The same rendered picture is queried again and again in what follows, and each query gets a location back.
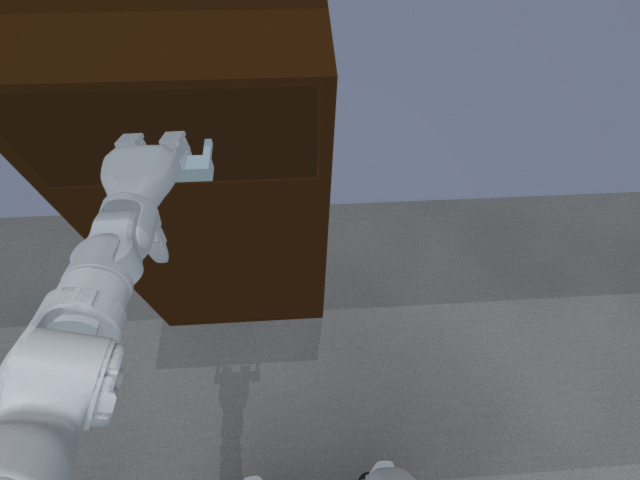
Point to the robot left hand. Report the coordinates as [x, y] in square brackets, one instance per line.
[146, 170]

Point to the robot right shin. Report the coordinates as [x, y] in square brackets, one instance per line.
[382, 464]

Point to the cabinet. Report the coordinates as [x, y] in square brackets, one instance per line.
[239, 250]

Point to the handle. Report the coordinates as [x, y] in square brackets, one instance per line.
[197, 168]

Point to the left robot forearm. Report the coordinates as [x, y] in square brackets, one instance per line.
[95, 288]

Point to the drawer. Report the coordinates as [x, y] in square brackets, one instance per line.
[258, 131]

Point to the left robot upper arm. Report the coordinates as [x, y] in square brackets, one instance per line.
[61, 384]

